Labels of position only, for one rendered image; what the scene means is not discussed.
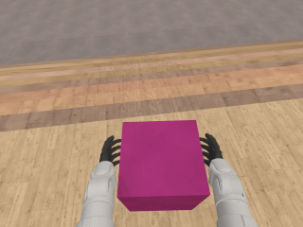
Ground right robot hand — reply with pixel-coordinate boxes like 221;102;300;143
199;133;223;166

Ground robot left forearm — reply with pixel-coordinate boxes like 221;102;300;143
76;161;117;227

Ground carton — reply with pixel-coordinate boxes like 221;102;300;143
116;120;210;212

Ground left robot hand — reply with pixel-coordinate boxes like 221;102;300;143
99;135;121;166

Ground robot right forearm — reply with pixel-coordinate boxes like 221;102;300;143
208;158;258;227

